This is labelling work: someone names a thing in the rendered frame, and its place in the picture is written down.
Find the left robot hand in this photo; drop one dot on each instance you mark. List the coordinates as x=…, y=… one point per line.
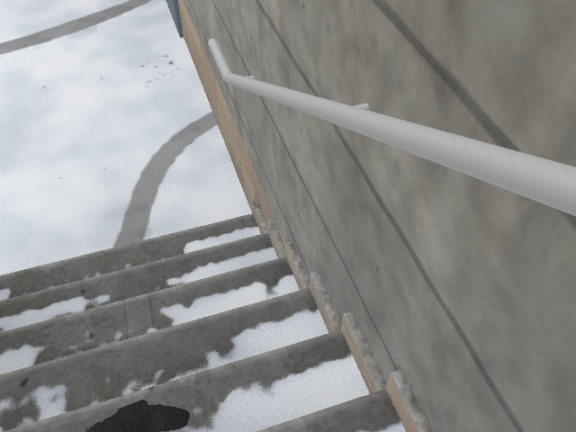
x=141, y=417

